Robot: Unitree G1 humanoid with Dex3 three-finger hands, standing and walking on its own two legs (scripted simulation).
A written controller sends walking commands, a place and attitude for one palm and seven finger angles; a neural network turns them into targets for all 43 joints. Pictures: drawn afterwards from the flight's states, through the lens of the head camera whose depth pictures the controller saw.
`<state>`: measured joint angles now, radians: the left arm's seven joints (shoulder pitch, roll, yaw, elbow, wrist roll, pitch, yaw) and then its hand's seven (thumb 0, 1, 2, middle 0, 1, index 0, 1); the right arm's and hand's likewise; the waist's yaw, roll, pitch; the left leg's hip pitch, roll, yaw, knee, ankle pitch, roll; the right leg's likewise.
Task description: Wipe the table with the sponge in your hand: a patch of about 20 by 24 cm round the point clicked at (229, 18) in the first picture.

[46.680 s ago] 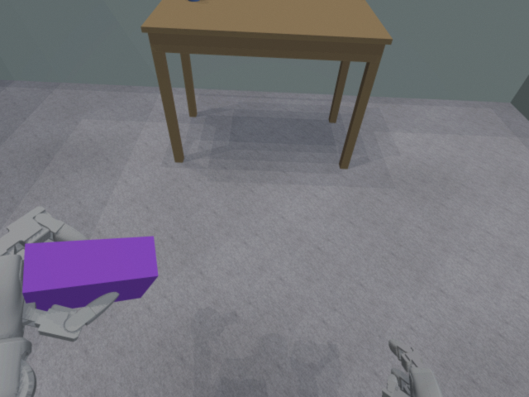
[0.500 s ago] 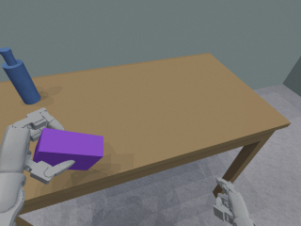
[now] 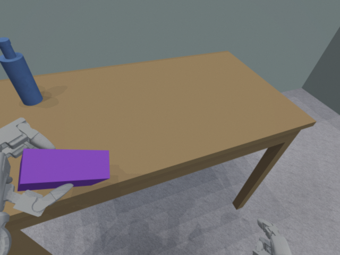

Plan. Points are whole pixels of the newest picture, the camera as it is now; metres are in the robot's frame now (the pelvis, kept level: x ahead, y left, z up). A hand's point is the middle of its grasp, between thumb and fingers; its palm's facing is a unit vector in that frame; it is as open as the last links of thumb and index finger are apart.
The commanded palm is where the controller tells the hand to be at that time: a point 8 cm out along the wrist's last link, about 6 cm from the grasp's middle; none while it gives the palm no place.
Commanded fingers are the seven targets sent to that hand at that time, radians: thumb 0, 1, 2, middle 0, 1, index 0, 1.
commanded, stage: step back with the hand held close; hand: left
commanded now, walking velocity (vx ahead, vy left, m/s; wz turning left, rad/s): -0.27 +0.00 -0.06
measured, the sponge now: (76, 170) +0.23 +0.19 +0.16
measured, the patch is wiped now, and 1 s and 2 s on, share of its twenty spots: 1.00 1.00 1.00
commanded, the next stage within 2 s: stop stepping back and stand still in 0.52 s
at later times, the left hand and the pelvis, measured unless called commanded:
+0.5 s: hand out of the picture +0.11 +0.25 +0.20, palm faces +0.32 -0.86 -0.40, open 9.4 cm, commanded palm +0.05 +0.29 +0.22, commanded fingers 0.00 0.10 1.30 -1.20 -1.60 -1.20 -1.60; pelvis -0.12 +0.02 +0.01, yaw -1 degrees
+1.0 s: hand out of the picture -0.09 +0.24 +0.20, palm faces +0.38 -0.87 -0.30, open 9.4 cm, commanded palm -0.15 +0.27 +0.22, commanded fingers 0.00 0.10 1.30 -1.20 -1.60 -1.20 -1.60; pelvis -0.31 -0.01 +0.01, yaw +0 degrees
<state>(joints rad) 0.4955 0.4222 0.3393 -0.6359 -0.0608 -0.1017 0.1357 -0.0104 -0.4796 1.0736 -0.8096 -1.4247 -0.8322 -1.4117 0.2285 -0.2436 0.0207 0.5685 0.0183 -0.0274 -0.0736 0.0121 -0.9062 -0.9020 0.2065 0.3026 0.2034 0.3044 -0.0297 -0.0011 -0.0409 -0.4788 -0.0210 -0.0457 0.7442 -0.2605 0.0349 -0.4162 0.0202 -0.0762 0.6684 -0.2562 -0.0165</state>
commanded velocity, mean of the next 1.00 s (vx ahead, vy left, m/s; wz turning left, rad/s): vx -0.08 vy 0.04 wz -0.03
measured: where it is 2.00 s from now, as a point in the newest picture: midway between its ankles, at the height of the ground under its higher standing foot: outside the picture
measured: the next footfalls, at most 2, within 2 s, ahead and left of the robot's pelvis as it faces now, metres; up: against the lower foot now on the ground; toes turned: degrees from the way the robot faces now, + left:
right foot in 0.22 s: -0.03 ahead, -0.13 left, +0.00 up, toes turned +1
left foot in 0.42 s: -0.02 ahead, +0.12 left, +0.00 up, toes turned -1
